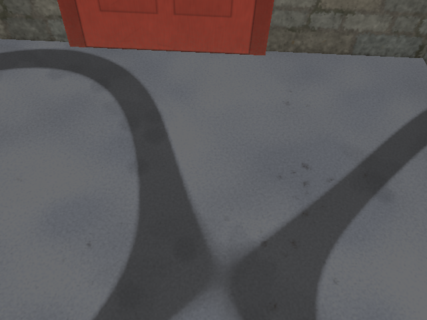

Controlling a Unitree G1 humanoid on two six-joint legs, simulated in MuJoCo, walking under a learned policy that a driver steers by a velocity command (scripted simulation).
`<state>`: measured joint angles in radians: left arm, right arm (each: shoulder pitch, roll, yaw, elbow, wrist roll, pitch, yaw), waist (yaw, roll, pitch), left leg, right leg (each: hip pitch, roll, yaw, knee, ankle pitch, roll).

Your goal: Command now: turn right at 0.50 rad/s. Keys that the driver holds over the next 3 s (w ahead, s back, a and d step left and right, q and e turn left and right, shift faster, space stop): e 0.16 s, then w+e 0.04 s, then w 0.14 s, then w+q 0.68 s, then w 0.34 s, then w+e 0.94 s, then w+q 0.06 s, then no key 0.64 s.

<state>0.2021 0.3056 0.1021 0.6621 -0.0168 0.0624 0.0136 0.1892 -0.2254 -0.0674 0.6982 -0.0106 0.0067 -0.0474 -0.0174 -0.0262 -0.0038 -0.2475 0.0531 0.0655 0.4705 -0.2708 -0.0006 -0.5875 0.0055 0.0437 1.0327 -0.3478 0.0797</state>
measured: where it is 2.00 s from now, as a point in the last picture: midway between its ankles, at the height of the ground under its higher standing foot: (191, 214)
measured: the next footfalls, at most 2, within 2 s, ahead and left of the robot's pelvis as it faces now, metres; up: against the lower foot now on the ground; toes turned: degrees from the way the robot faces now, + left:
right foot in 0.14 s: +0.04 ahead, -0.15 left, +0.00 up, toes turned -7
left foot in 0.72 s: +0.28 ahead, +0.08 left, +0.00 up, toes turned -2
